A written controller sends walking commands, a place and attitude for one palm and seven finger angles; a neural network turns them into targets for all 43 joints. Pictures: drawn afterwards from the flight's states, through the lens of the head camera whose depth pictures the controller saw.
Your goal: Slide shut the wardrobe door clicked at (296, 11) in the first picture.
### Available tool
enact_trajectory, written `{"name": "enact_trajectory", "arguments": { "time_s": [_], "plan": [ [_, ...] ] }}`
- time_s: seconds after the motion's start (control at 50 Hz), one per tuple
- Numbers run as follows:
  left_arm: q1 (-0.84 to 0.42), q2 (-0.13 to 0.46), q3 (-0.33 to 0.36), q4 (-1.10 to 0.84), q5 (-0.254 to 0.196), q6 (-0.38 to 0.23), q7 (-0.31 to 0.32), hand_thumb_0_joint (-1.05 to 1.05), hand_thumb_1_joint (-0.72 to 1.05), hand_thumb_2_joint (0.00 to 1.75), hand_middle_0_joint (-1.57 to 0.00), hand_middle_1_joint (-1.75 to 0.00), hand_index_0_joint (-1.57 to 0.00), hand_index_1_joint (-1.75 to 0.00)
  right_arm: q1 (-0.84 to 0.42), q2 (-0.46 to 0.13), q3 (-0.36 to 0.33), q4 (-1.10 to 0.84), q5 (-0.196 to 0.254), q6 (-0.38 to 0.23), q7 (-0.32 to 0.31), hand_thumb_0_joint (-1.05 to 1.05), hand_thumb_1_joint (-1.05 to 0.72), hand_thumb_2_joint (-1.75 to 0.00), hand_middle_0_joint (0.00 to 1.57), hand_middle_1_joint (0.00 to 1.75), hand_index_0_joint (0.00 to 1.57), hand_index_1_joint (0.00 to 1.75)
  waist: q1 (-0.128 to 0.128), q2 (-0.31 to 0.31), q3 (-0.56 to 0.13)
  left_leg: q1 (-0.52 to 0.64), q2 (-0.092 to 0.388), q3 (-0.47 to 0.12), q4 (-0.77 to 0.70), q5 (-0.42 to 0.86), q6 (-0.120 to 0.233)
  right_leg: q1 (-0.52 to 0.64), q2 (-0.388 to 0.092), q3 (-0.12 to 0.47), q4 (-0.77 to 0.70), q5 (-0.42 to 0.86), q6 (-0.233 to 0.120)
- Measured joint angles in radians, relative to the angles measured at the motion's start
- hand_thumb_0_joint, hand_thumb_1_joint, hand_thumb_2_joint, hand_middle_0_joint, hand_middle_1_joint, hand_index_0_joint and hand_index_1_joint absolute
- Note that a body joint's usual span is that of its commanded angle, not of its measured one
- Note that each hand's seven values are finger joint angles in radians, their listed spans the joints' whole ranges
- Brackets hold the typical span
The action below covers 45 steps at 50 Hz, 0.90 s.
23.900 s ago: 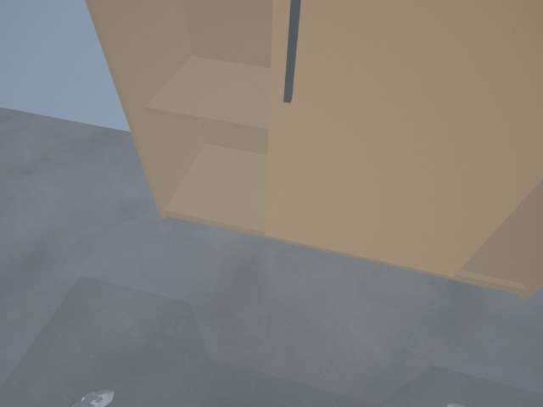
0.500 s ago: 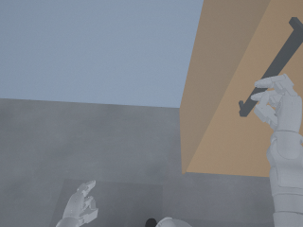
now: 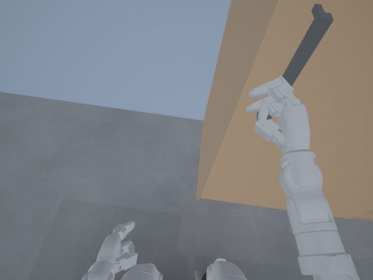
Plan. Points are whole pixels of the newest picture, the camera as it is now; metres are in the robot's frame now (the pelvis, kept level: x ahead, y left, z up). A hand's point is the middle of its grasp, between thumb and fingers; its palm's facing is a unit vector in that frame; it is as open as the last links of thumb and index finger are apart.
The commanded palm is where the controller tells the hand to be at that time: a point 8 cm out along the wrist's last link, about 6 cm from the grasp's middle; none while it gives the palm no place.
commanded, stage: stop walking and hold the door there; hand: right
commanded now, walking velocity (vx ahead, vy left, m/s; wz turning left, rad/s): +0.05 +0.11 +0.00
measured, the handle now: (282, 80) +0.49 -0.15 +0.15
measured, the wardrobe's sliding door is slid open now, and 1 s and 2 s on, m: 0.00 0.00 0.00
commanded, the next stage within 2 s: loosen the grip on the handle in 1.44 s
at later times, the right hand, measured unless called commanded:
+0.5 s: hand (239, 146) +0.33 -0.05 +0.13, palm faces -0.23 +0.96 -0.15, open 4.6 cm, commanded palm +0.32 -0.12 +0.13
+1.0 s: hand (253, 159) +0.31 -0.08 +0.13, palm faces -0.03 +0.99 -0.15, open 4.7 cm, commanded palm +0.29 -0.13 +0.13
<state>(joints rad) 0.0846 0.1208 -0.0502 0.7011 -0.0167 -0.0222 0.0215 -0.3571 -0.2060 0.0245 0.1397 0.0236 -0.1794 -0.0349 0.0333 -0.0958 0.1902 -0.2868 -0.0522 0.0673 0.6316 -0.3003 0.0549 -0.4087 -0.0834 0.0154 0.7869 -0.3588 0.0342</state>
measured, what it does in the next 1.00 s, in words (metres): steps on the spot: left foot, then right foot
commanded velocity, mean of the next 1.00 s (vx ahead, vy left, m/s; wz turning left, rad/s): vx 0.03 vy -0.01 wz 0.00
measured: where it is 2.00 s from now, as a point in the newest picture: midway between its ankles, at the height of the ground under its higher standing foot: outside the picture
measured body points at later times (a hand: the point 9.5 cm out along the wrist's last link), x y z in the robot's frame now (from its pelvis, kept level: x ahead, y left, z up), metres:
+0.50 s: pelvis -0.02 +0.00 +0.02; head +0.02 -0.01 +0.47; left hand +0.15 +0.20 -0.07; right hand +0.34 -0.11 +0.14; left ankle -0.01 +0.16 -0.69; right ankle +0.00 -0.13 -0.72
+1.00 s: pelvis -0.04 +0.02 +0.01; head -0.02 +0.02 +0.46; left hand +0.13 +0.27 -0.08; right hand +0.30 -0.13 +0.14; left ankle -0.03 +0.15 -0.71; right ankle -0.01 -0.07 -0.72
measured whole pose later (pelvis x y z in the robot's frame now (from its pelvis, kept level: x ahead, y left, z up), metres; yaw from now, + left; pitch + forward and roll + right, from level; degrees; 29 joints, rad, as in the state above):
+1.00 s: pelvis -0.04 +0.02 +0.01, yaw +0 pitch -2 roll +0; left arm 0.15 0.24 0.00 0.65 -0.01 0.00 0.07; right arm -0.25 -0.17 0.08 0.21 0.02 -0.15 -0.08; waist -0.01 0.00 0.08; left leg -0.27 0.05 0.05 0.64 -0.39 -0.02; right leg -0.24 -0.01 -0.11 0.53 -0.26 -0.04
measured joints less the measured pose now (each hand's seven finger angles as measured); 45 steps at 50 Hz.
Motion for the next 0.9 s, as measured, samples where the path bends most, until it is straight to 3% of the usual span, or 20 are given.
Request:
{"name": "enact_trajectory", "arguments": {
  "time_s": [0.08,0.12,0.18,0.2,0.26,0.32,0.4,0.5,0.56,0.6,0.64,0.72,0.8,0.86,0.9],
  "plan": [
    [0.017,0.022,-0.008,-0.008,0.004,-0.002,0.021,0.02,0.9,0.9,-0.21,-0.3,-0.21,-0.3,0.02,0.016,-0.015,0.096,0.008,0.034,0.003,0.02,-0.89,-0.9,0.46,1.4,0.46,1.4,0.004,0.041,-0.035,0.019,0.037,-0.019,-0.05,0.016,-0.009,-0.023,0.051,-0.031,0.202,-0.086,-0.008],
    [0.026,0.043,-0.008,-0.016,0.009,-0.004,0.037,0.02,0.9,0.9,-0.21,-0.3,-0.21,-0.3,0.021,0.022,-0.017,0.1,0.008,0.042,-0.006,0.02,-0.89,-0.9,0.46,1.4,0.46,1.4,-0.002,0.07,-0.043,0.022,0.049,-0.021,-0.068,0.028,-0.016,0.012,0.053,-0.057,0.137,-0.084,-0.015],
    [0.044,0.09,0.006,-0.03,0.014,-0.018,0.052,0.02,0.9,0.9,-0.21,-0.3,-0.21,-0.3,0.008,0.043,0.018,0.048,0.014,0.043,-0.02,0.02,-0.89,-0.9,0.46,1.4,0.46,1.4,-0.017,0.084,-0.052,0.011,0.047,-0.002,-0.056,0.025,-0.032,0.124,0.042,-0.082,-0.146,0.054,-0.027],
    [0.045,0.099,0.018,-0.029,0.014,-0.024,0.053,0.02,0.9,0.9,-0.21,-0.3,-0.21,-0.3,-0.003,0.046,0.038,0.027,0.018,0.04,-0.022,0.02,-0.89,-0.9,0.46,1.4,0.45,1.4,-0.025,0.096,-0.05,-0.001,0.052,-0.001,-0.032,0.015,-0.039,0.144,0.046,-0.088,-0.192,0.067,-0.048],
    [0.037,0.103,0.046,-0.029,0.008,-0.024,0.039,0.02,0.91,0.9,-0.2,-0.29,-0.2,-0.3,-0.03,0.065,0.106,0.002,0.024,0.03,-0.022,0.02,-0.89,-0.9,0.45,1.4,0.45,1.4,-0.066,0.124,-0.028,-0.058,0.041,-0.05,0.149,-0.113,-0.057,0.159,0.049,-0.104,-0.201,0.061,-0.066],
    [0.031,0.096,0.045,-0.033,0.012,-0.028,0.016,0.02,0.91,0.9,-0.2,-0.29,-0.2,-0.3,-0.029,0.091,0.162,0.007,0.008,0.033,-0.003,0.02,-0.9,-0.9,0.45,1.4,0.45,1.4,-0.061,0.098,-0.035,-0.105,0.032,-0.05,0.269,-0.116,-0.066,0.175,0.022,-0.084,-0.256,0.096,-0.062],
    [0.027,0.064,0.032,-0.054,0.013,-0.014,0.002,0.02,0.91,0.9,-0.2,-0.29,-0.2,-0.3,-0.017,0.097,0.191,0.045,-0.007,0.042,0.021,0.02,-0.89,-0.9,0.45,1.4,0.45,1.4,-0.054,0.073,-0.06,-0.12,0.062,-0.051,0.237,-0.061,-0.078,0.187,-0.014,-0.087,-0.312,0.133,-0.049],
    [0.035,0.015,0.005,-0.078,0.013,0.009,0.009,0.01,0.9,0.9,-0.2,-0.3,-0.2,-0.3,0.034,0.06,0.139,0.097,-0.006,0.047,0.019,0.02,-0.89,-0.9,0.46,1.4,0.46,1.4,-0.028,0.055,-0.084,-0.052,0.084,-0.032,0.063,-0.052,-0.088,0.173,-0.044,-0.101,-0.313,0.141,-0.023],
    [0.051,-0.004,-0.009,-0.083,0.009,0.016,0.017,0.01,0.9,0.9,-0.21,-0.3,-0.21,-0.3,0.062,0.004,0.077,0.084,-0.007,0.053,0.002,0.02,-0.89,-0.9,0.46,1.4,0.46,1.4,-0.03,0.072,-0.085,0.046,0.089,-0.012,-0.117,0.008,-0.089,0.144,-0.044,-0.114,-0.254,0.116,0.004],
    [0.046,0.012,-0.013,-0.074,0.007,0.021,0.021,0.01,0.9,0.9,-0.21,-0.3,-0.21,-0.3,0.077,-0.015,0.024,0.061,-0.006,0.05,-0.016,0.02,-0.89,-0.9,0.46,1.4,0.46,1.4,-0.025,0.047,-0.062,0.056,0.074,-0.005,-0.134,0.074,-0.073,0.118,-0.058,-0.103,-0.188,0.077,0.007],
    [0.048,0.045,-0.002,-0.061,0.004,0.031,0.032,0.01,0.9,0.9,-0.21,-0.3,-0.21,-0.3,0.094,-0.017,-0.014,0.044,-0.001,0.051,-0.026,0.02,-0.89,-0.9,0.46,1.4,0.46,1.4,-0.007,0.012,-0.045,0.049,0.071,0.011,-0.108,0.053,-0.061,0.085,-0.031,-0.063,-0.108,-0.031,-0.009],
    [0.073,0.108,0.019,-0.022,0.0,0.039,0.051,0.02,0.91,0.9,-0.21,-0.3,-0.2,-0.3,0.098,-0.014,-0.056,0.024,0.006,0.054,-0.038,0.02,-0.89,-0.9,0.46,1.4,0.46,1.4,-0.02,0.021,-0.037,0.052,0.104,0.011,-0.111,0.044,-0.055,0.042,0.055,-0.049,0.042,-0.086,-0.019],
    [0.091,0.147,0.036,-0.011,0.003,0.044,0.06,0.02,0.91,0.9,-0.2,-0.29,-0.2,-0.3,0.089,-0.003,-0.076,0.026,0.005,0.039,-0.047,0.02,-0.89,-0.9,0.46,1.4,0.46,1.4,-0.014,0.051,-0.054,0.054,0.132,0.028,-0.104,0.037,-0.06,0.067,0.08,-0.079,-0.037,-0.048,-0.02],
    [0.094,0.165,0.049,-0.015,0.004,0.046,0.062,0.02,0.91,0.9,-0.2,-0.29,-0.2,-0.3,0.085,0.015,-0.059,0.037,0.007,0.038,-0.048,0.02,-0.89,-0.9,0.46,1.4,0.45,1.4,-0.017,0.06,-0.077,0.048,0.133,0.038,-0.083,0.025,-0.069,0.128,0.078,-0.092,-0.181,0.04,-0.023],
    [0.084,0.165,0.058,-0.014,0.004,0.044,0.063,0.02,0.91,0.9,-0.2,-0.29,-0.2,-0.3,0.083,0.024,-0.031,0.044,0.008,0.04,-0.047,0.02,-0.89,-0.9,0.45,1.4,0.45,1.4,-0.023,0.074,-0.088,0.039,0.134,0.034,-0.055,0.012,-0.077,0.164,0.077,-0.105,-0.251,0.119,-0.053]
  ]
}}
